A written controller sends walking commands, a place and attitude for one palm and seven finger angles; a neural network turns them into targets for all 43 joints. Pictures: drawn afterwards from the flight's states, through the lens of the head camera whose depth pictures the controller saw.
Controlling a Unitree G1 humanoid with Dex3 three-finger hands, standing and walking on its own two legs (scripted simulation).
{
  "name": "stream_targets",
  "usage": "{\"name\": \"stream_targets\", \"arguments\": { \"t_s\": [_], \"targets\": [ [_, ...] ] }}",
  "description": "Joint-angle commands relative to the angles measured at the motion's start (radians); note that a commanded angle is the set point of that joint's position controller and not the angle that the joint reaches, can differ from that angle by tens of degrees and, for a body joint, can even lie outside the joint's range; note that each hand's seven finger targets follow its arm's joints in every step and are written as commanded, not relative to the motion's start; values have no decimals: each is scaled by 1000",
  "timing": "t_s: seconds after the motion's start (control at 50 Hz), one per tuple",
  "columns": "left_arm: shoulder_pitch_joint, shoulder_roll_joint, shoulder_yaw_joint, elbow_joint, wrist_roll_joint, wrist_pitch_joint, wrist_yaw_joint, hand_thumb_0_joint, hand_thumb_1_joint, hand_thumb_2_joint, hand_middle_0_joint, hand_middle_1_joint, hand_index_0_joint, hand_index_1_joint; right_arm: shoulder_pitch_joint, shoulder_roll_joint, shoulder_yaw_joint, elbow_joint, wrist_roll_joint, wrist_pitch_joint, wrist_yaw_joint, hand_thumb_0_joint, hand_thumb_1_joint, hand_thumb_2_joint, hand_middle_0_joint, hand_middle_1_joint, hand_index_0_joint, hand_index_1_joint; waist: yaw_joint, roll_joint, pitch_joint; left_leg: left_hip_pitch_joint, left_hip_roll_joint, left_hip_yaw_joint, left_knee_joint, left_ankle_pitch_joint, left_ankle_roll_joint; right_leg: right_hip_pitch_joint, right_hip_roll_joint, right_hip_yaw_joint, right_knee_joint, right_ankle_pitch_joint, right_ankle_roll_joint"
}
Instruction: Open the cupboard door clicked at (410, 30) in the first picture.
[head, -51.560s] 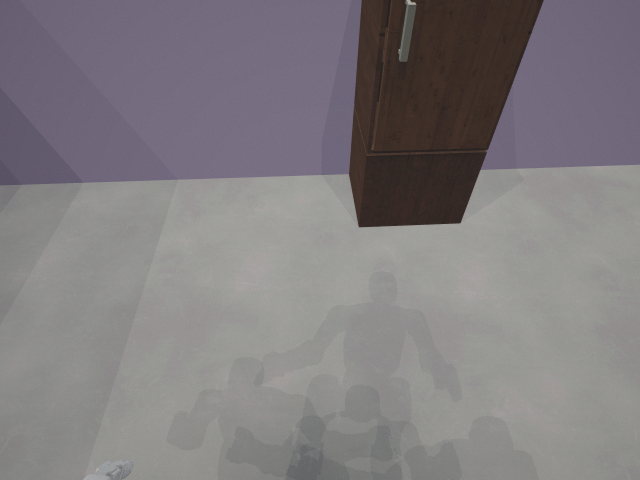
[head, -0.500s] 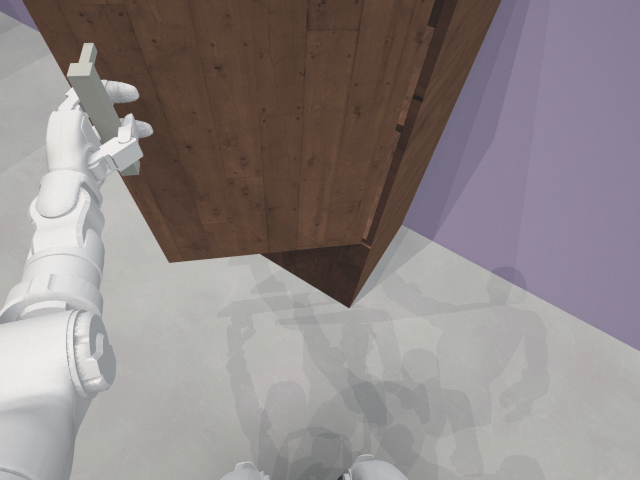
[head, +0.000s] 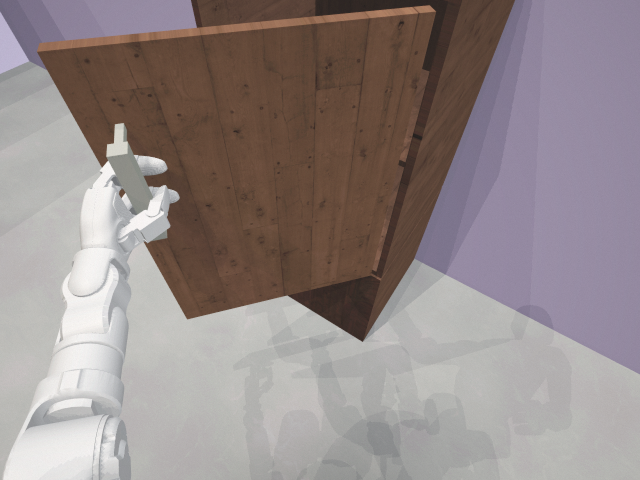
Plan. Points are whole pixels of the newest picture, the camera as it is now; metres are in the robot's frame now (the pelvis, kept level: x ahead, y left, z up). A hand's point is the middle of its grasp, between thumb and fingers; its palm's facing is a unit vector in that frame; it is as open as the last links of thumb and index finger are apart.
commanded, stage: pull the door open along its arc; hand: left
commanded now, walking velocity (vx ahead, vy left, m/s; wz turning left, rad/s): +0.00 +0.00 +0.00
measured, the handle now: (140, 185) +0.47 +0.22 +0.11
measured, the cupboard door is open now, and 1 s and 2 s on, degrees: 50 81 82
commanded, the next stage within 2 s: open thumb and fingers to let go in 0.66 s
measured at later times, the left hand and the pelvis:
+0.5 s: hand (222, 309) +0.29 +0.10 +0.11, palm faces +0.43 -0.90 +0.04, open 6.2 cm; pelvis -0.01 -0.04 +0.01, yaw +3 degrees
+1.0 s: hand (257, 330) +0.26 +0.06 +0.11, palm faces +0.48 -0.88 +0.00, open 7.1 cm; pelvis -0.01 -0.05 +0.01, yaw +6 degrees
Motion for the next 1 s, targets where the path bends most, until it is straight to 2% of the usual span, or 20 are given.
{"name": "stream_targets", "arguments": {
  "t_s": [0.0, 0.02, 0.04, 0.06, 0.08, 0.1, 0.12, 0.18, 0.22, 0.26, 0.32, 0.36, 0.48, 0.56, 0.64, 0.7, 0.72, 0.74, 0.8, 0.98],
  "targets": [
    [-31, 162, 20, -436, -38, -48, -5, 0, 900, 900, -400, -1350, -400, -1350, -35, -135, -54, -155, 11, -53, -3, 0, -900, -900, 200, 300, 200, 300, 98, 20, -338, 259, -12, -62, -84, 616, -10, 244, 17, -32, -36, 529, -18],
    [25, 166, 33, -483, -46, -43, 3, 0, 900, 900, -400, -1350, -400, -1350, -50, -134, -54, -165, 10, -59, -4, 0, -900, -900, 200, 300, 200, 300, 105, 9, -333, 255, -16, -56, -86, 614, -7, 270, 16, -31, -39, 544, -19],
    [40, 145, 130, -556, -86, -20, 107, 0, 900, 900, -400, -1350, -400, -1350, -95, -102, -49, -172, 10, -69, -2, 0, -900, -900, 200, 300, 200, 300, 175, 6, -326, 221, -24, -47, -99, 591, -17, 290, 15, -39, -47, 532, -19],
    [91, 70, 89, -602, -79, 3, 180, 0, 900, 900, -400, -1350, -400, -1350, -119, -93, -44, -175, 6, -81, 3, 0, -900, -900, 200, 300, 200, 300, 163, 1, -290, 219, -27, -43, -117, 557, -23, 295, 15, -46, -53, 517, -18],
    [142, 33, 81, -645, -73, 18, 236, 0, 900, 900, -400, -1350, -400, -1350, -134, -88, -42, -176, 5, -90, 7, 0, -900, -900, 200, 300, 200, 300, 164, -14, -265, 219, -24, -46, -127, 544, -29, 291, 13, -53, -59, 500, -19],
    [193, 5, 55, -681, -52, 31, 276, 0, 900, 900, -400, -1350, -400, -1350, -145, -87, -42, -174, 1, -94, 11, 0, -900, -900, 200, 300, 200, 300, 156, -19, -244, 221, -22, -47, -133, 527, -32, 284, 12, -55, -58, 481, -18],
    [240, 5, 48, -703, -25, 39, 321, 0, 900, 900, -400, -1350, -400, -1350, -155, -86, -41, -173, -7, -94, 13, 0, -900, -900, 200, 300, 200, 300, 157, -58, -217, 213, -23, -48, -137, 509, -28, 295, 9, -55, -65, 476, -19],
    [299, -57, -28, -828, 68, 74, 440, 0, 900, 900, -400, -1350, -400, -1350, -201, -69, -36, -183, -26, -82, 20, 0, -900, -900, 200, 300, 200, 300, 155, -15, -217, 236, -23, -43, -146, 495, -29, 301, -6, -44, -62, 465, -21],
    [303, -73, -62, -870, 119, 100, 507, 0, 900, 900, -400, -1350, -400, -1350, -219, -66, -34, -183, -39, -65, 14, 0, -900, -900, 200, 300, 200, 300, 140, -45, -197, 238, -25, -49, -154, 437, -27, 307, -11, -39, -80, 419, -22],
    [342, -150, -132, -910, 138, 129, 549, 0, 900, 900, -400, -1350, -400, -1350, -254, -52, -28, -195, -43, -52, 8, 0, -900, -900, 200, 300, 200, 300, 135, -50, -176, 242, -29, -45, -165, 370, -28, 313, -16, -33, -101, 375, -22],
    [335, -187, -156, -919, 141, 159, 600, 0, 900, 900, -400, -1350, -400, -1350, -291, -44, -20, -190, -52, -32, -14, 0, -900, -900, 200, 300, 200, 300, 120, -107, -130, 246, -36, -49, -173, 292, -24, 320, -21, -21, -153, 300, -17],
    [340, -219, -205, -959, 158, 167, 617, 0, 900, 900, -400, -1350, -400, -1350, -312, -35, -13, -193, -55, -27, -19, 0, -900, -900, 200, 300, 200, 300, 118, -78, -120, 260, -40, -45, -179, 274, -24, 322, -30, -7, -168, 283, -17],
    [470, -323, -323, -1016, 202, 186, 674, 0, 900, 900, -400, -1350, -400, -1350, -340, -18, -10, -196, -72, -16, -16, 0, -900, -900, 200, 300, 200, 300, 121, -58, -99, 287, -44, -48, -174, 290, -24, 337, -45, 1, -183, 317, -19],
    [561, -376, -399, -1065, 225, 194, 695, 0, 900, 900, -400, -1350, -400, -1350, -348, -16, -14, -205, -77, -18, -8, 0, -900, -900, 200, 300, 200, 300, 120, -104, -76, 290, -42, -56, -166, 300, -21, 343, -53, 10, -188, 353, -15],
    [610, -463, -510, -1109, 251, 195, 715, 0, 900, 900, -400, -1350, -400, -1350, -359, -11, -21, -205, -82, -31, -1, 0, -900, -900, 200, 300, 200, 300, 114, -133, -78, 303, -44, -67, -145, 306, -19, 337, -61, 13, -189, 368, -12],
    [590, -475, -552, -1117, 282, 190, 725, 0, 900, 900, -400, -1350, -400, -1350, -361, -8, -22, -199, -86, -45, -3, 0, -900, -900, 200, 300, 200, 300, 100, -153, -61, 299, -51, -73, -123, 289, -15, 309, -73, 28, -199, 358, -6],
    [557, -462, -549, -1106, 295, 189, 730, 0, 900, 900, -400, -1350, -400, -1350, -360, -8, -21, -188, -87, -47, -6, 0, -900, -900, 200, 300, 200, 300, 98, -147, -46, 299, -53, -76, -121, 281, -14, 296, -72, 32, -206, 327, -9],
    [450, -431, -525, -1096, 291, 184, 741, 0, 900, 900, -400, -1350, -400, -1350, -369, -11, -18, -175, -85, -46, -12, 0, -900, -900, 200, 300, 200, 300, 86, -142, -35, 290, -57, -80, -118, 257, -13, 270, -77, 43, -213, 282, -8],
    [465, -434, -501, -1061, 267, 178, 743, 0, 690, 810, -385, -1327, -385, -1327, -380, -2, -16, -165, -86, -51, -23, 0, -900, -900, 200, 300, 200, 300, 105, -143, -58, 291, -65, -78, -117, 235, -15, 288, -89, 60, -236, 243, -3],
    [431, -479, -551, -1015, 273, 173, 718, 0, 60, 540, -340, -1260, -340, -1260, -367, 0, -16, -164, -83, -43, -24, 0, -900, -900, 200, 300, 200, 300, 102, -139, -95, 316, -59, -82, -134, 283, -13, 300, -78, 18, -188, 342, -6]
  ]
}}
